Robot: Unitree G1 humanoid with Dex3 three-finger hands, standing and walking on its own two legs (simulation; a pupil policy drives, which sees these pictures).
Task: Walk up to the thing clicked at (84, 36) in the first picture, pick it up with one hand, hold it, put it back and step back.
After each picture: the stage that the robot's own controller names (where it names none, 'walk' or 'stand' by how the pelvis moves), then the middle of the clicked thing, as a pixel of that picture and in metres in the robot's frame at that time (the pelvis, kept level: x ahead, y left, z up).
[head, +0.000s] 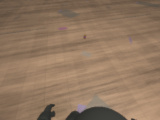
stand; (84, 36) +1.93 +0.25 -0.72
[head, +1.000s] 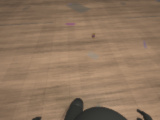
walk; (93, 35) +1.78 +0.14 -0.70
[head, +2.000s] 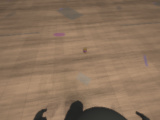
walk; (85, 50) +1.23 +0.21 -0.70
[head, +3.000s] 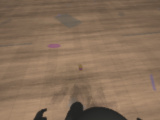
walk; (80, 68) +0.82 +0.22 -0.71
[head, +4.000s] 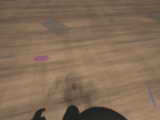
walk; (74, 86) +0.51 +0.19 -0.70
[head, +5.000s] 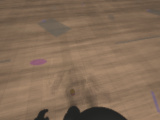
stand; (72, 92) +0.39 +0.21 -0.71
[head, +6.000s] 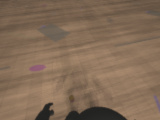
stand; (71, 98) +0.33 +0.24 -0.72
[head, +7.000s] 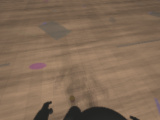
stand; (72, 99) +0.31 +0.21 -0.71
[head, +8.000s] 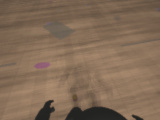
stand; (75, 98) +0.32 +0.21 -0.72
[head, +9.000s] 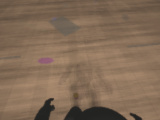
stand; (76, 96) +0.32 +0.17 -0.72
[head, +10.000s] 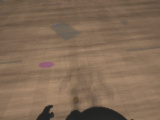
stand; (76, 100) +0.32 +0.18 -0.72
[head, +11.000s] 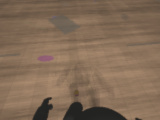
stand; (76, 93) +0.36 +0.16 -0.70
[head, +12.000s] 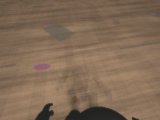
stand; (74, 99) +0.33 +0.19 -0.72
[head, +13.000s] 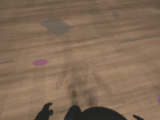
stand; (74, 93) +0.35 +0.20 -0.72
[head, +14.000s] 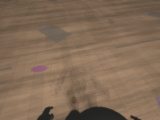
stand; (74, 100) +0.33 +0.21 -0.72
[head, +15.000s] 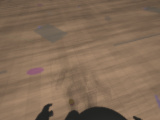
stand; (71, 102) +0.27 +0.24 -0.72
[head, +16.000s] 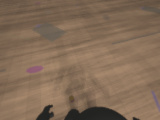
stand; (71, 99) +0.31 +0.23 -0.72
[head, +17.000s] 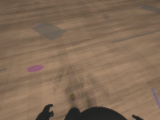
stand; (72, 97) +0.33 +0.22 -0.72
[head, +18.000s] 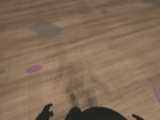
stand; (73, 97) +0.30 +0.24 -0.72
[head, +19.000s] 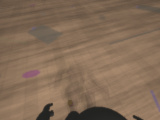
stand; (70, 103) +0.25 +0.25 -0.72
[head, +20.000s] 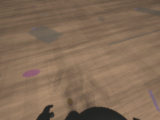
stand; (70, 102) +0.28 +0.25 -0.72
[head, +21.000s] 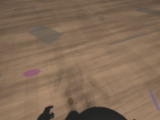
stand; (70, 101) +0.29 +0.25 -0.73
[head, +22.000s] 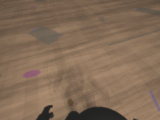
stand; (70, 102) +0.28 +0.25 -0.72
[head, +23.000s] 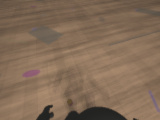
stand; (70, 102) +0.28 +0.25 -0.72
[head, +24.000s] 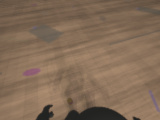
stand; (70, 101) +0.28 +0.25 -0.72
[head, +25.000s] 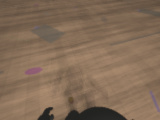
stand; (71, 100) +0.31 +0.23 -0.73
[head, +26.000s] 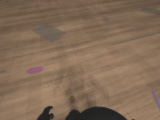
stand; (72, 99) +0.31 +0.23 -0.73
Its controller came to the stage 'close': no
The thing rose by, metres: 0.00
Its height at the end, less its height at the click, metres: +0.00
